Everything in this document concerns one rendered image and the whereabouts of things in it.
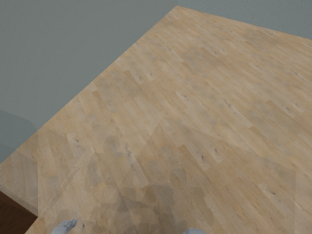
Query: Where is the cabinet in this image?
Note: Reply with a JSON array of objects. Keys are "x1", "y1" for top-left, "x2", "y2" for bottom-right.
[{"x1": 0, "y1": 191, "x2": 38, "y2": 234}]

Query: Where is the left robot hand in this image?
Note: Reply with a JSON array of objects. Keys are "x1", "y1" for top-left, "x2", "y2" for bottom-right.
[{"x1": 51, "y1": 218, "x2": 77, "y2": 234}]

